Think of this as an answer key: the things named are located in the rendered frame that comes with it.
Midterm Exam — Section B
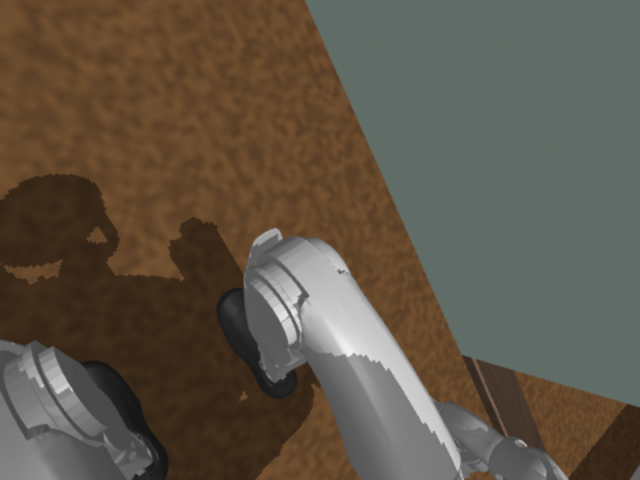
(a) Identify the right robot foot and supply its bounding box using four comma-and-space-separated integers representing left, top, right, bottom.
217, 288, 297, 399

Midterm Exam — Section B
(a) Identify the right robot hand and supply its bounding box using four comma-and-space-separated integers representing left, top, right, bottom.
430, 395, 505, 478

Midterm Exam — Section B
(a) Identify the left robot foot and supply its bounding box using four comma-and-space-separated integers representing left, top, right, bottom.
81, 361, 169, 480

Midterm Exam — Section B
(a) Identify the right robot arm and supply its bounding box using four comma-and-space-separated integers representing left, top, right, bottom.
488, 436, 569, 480

